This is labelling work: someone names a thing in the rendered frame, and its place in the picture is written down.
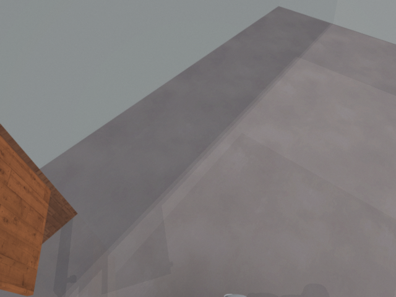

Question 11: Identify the cupboard door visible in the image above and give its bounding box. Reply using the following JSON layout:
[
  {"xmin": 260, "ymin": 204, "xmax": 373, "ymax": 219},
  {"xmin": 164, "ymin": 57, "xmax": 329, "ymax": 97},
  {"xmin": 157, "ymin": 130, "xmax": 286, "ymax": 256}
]
[{"xmin": 0, "ymin": 135, "xmax": 51, "ymax": 296}]

